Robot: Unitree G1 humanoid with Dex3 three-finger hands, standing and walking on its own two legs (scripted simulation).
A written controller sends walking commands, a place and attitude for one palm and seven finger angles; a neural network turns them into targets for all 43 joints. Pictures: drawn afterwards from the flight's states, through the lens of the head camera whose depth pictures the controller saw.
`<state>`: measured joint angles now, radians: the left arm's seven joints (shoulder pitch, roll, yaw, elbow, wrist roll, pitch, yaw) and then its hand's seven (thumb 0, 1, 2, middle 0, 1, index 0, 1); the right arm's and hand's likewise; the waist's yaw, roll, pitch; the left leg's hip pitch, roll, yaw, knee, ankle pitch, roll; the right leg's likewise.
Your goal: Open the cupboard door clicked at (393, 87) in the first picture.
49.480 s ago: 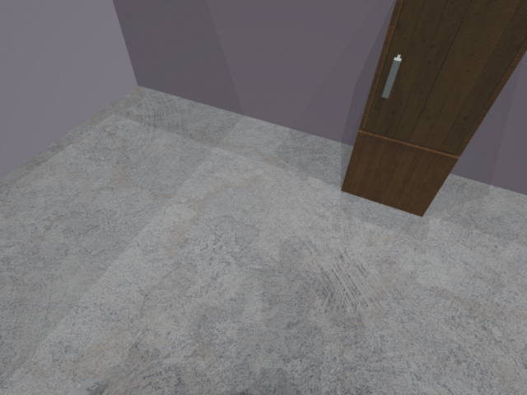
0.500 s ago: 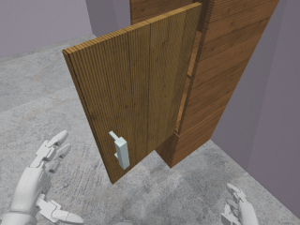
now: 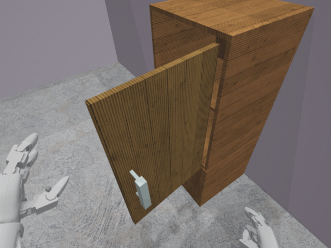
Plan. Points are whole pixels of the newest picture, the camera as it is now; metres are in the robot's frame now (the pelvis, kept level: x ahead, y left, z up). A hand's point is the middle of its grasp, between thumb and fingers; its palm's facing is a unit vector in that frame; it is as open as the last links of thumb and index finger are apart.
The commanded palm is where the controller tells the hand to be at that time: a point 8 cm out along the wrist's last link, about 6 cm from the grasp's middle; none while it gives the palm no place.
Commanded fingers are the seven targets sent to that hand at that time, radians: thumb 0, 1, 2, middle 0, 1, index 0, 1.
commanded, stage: draw the hand back to the body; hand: left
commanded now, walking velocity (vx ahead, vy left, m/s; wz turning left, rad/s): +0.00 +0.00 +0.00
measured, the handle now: (139, 189) +0.31 +0.12 -0.07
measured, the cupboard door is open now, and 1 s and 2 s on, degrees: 97 97 97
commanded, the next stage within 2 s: step back with the hand held close in 0.52 s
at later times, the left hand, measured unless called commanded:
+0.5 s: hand (43, 182) +0.18 +0.24 +0.17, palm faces +0.43 -0.81 -0.40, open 7.5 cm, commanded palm +0.13 +0.28 +0.18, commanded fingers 0.00 0.90 0.90 -0.20 -0.30 -0.20 -0.30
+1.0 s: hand (36, 185) +0.18 +0.25 +0.17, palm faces +0.31 -0.79 -0.53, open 7.4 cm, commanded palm +0.12 +0.30 +0.19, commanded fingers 0.00 0.90 0.90 -0.20 -0.30 -0.20 -0.30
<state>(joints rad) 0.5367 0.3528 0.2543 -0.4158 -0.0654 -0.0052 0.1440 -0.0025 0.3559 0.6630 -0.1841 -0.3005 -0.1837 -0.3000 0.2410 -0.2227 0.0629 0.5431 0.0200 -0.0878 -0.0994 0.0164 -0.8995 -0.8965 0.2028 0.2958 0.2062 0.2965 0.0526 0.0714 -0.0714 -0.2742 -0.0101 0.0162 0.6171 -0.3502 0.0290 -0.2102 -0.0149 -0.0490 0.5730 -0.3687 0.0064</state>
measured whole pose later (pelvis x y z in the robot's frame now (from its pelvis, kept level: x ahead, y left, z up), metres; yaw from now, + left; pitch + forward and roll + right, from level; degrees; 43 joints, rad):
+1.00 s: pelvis -0.03 +0.00 +0.01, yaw -2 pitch +1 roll -1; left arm 0.58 0.43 0.39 -0.49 -0.07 -0.14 0.11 0.01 0.89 0.89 -0.21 -0.30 -0.21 -0.30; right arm 0.15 -0.24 -0.02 0.56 0.01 0.02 -0.08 0.02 -0.90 -0.90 0.20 0.30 0.20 0.30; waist 0.00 0.04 0.04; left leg -0.25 0.00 0.04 0.44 -0.21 0.03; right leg -0.20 0.00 -0.02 0.40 -0.21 0.01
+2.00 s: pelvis -0.25 +0.00 -0.03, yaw +2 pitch +3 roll -2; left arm 0.56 0.49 0.53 -0.59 -0.08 -0.26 0.17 0.01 0.89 0.90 -0.21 -0.30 -0.20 -0.30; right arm 0.11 -0.16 -0.01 0.64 -0.02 -0.14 -0.03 0.02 -0.90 -0.90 0.20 0.30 0.21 0.30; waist 0.07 -0.02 -0.02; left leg -0.67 0.09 0.14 0.48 0.02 0.00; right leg -0.12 0.05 0.00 0.58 -0.59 -0.07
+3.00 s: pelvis -0.36 +0.02 +0.00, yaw +1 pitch +2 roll +1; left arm 0.31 0.34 0.16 0.07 0.03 -0.06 0.02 0.00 0.90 0.90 -0.20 -0.30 -0.20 -0.30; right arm 0.17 -0.26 -0.01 0.73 -0.02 -0.05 0.01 0.01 -0.90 -0.90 0.20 0.30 0.21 0.30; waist 0.01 0.08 -0.05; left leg -0.30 0.04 0.07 0.64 -0.35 -0.01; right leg -0.33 -0.03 -0.12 0.66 -0.36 -0.05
